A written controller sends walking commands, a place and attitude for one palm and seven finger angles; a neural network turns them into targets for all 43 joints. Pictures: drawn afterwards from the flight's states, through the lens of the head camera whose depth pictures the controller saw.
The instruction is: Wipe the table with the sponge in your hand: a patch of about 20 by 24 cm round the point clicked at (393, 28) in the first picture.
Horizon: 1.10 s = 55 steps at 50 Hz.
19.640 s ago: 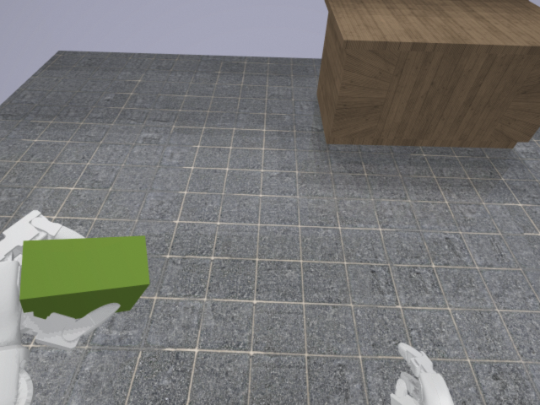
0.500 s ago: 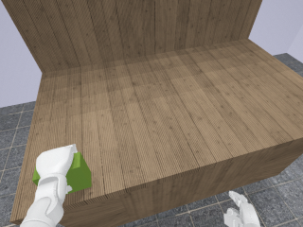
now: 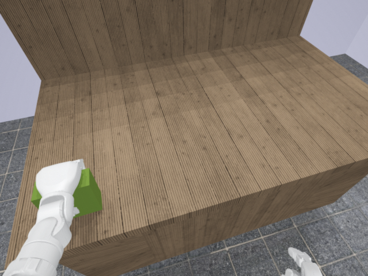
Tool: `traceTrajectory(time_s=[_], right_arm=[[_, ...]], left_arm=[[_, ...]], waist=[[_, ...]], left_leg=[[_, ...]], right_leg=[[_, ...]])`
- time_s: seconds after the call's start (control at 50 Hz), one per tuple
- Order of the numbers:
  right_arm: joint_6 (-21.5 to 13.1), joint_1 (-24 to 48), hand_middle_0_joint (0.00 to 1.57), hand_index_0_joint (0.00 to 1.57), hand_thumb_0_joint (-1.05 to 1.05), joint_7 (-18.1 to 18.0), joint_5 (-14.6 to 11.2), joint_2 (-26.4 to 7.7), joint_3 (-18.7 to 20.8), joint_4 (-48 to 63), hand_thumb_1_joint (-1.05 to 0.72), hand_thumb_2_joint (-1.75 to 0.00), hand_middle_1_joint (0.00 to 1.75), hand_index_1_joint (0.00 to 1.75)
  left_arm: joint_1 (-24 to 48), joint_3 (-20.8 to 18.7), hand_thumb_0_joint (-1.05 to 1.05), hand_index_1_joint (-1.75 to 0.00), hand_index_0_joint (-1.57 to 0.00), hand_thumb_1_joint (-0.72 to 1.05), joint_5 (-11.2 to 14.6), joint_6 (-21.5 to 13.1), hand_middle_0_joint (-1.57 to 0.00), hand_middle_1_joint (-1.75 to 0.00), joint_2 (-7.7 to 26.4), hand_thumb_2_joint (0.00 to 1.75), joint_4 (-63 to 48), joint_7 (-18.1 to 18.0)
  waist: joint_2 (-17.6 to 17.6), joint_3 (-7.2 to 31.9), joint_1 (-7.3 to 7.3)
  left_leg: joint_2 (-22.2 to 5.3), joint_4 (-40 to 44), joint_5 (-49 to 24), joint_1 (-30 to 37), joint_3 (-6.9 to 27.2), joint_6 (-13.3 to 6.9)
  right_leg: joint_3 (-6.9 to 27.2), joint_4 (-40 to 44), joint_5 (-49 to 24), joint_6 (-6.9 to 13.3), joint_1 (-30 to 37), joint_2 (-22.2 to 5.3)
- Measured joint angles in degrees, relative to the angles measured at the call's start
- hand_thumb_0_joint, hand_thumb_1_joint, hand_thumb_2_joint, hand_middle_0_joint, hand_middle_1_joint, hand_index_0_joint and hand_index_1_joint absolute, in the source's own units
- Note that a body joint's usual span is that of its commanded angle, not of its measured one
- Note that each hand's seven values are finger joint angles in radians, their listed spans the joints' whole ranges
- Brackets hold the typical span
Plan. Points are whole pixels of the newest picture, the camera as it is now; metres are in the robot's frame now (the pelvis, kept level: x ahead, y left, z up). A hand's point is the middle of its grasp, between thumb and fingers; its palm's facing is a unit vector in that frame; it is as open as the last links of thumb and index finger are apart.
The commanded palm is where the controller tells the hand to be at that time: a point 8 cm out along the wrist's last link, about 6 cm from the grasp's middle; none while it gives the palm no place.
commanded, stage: wipe forward along the first lane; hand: left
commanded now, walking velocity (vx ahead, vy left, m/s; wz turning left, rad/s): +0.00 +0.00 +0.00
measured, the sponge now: (73, 200) +0.28 +0.32 -0.05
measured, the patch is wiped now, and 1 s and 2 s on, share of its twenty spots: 0.05 0.45 0.45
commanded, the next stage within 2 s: slide across to the middle lane in 1.26 s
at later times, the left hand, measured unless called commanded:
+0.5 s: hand (68, 170) +0.35 +0.34 -0.02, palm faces -0.14 -0.01 -0.99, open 9.9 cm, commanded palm +0.33 +0.34 +0.02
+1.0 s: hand (67, 154) +0.40 +0.37 -0.02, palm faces -0.15 +0.00 -0.99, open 9.9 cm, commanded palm +0.38 +0.35 +0.02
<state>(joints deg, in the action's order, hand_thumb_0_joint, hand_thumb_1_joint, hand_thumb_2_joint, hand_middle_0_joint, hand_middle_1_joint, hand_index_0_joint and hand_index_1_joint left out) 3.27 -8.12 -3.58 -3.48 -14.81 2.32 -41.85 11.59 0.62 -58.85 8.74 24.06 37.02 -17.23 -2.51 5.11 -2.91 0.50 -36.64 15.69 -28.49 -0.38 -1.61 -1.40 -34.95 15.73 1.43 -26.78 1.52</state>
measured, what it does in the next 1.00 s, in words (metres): stands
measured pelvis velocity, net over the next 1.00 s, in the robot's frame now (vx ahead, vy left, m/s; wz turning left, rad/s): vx -0.01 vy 0.02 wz -0.01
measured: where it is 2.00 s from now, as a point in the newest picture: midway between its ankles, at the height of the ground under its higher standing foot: outside the picture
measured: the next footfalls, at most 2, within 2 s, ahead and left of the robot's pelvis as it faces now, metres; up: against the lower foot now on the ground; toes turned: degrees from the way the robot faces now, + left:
none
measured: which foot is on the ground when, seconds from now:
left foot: down 0.00-1.00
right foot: down 0.00-1.00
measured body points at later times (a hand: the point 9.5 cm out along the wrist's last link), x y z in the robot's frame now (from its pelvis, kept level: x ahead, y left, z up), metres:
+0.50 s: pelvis -0.01 +0.01 -0.01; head +0.05 +0.01 +0.43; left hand +0.35 +0.34 +0.04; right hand +0.10 -0.27 -0.13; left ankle +0.03 +0.10 -0.72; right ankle +0.02 -0.11 -0.72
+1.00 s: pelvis -0.01 +0.02 -0.02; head +0.08 +0.04 +0.42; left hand +0.40 +0.37 +0.04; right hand +0.07 -0.26 -0.14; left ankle +0.03 +0.10 -0.72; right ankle +0.02 -0.11 -0.72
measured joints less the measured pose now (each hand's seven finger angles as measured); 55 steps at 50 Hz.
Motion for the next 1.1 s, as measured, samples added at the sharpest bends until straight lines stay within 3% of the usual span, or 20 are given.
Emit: traceTrajectory(time_s=[0.5, 0.9, 1.1], right_arm=[[1.89, -4.67, 0.2, 0.2, 0.01, 0.35, -0.29, -0.89, -0.3, 0.12, -0.9, -0.9, 0.3, 0.3], [1.85, -6.08, 0.2, 0.2, 0.01, 0.97, 0.07, -0.53, -1.24, 0.31, -0.9, -0.9, 0.3, 0.3], [2.7, -7.45, 0.2, 0.2, 0.01, 1.67, 0.67, -0.58, -0.96, 0.06, -0.9, -0.9, 0.3, 0.3]], left_arm=[[13.93, -3.13, 0.0, -1.35, -0.76, -0.47, -1.16, -3.78, -0.75, -1.35, 5.56, 1.02, 14.75, -0.3], [24.89, -3.49, 0.01, -1.35, -0.76, -0.47, -2.52, -5.27, -0.75, -1.34, 10.04, 1.02, 24.37, 0.08], [27.23, -3.76, 0.01, -1.35, -0.76, -0.47, -2.97, -5.73, -0.76, -1.34, 10.88, 1.02, 25.81, 0.41]], waist=[[0.48, 2.12, 2.99], [1.13, 2.51, 5.24], [0.96, 3.3, 5.6]], left_leg=[[-0.61, -5.94, 1.7, -9.58, 0.32, -0.36], [-0.32, -8.87, 2.21, -15.41, 0.6, -1.28], [-0.31, -10.16, 3.18, -17.39, 0.28, -1.81]], right_leg=[[-0.39, -4.22, 0.8, -0.33, -8.77, 0.57], [-0.72, -5.75, 0.76, -1.18, -13.75, 0.3], [-0.4, -6.31, 1.24, -1.61, -15.47, 0.29]])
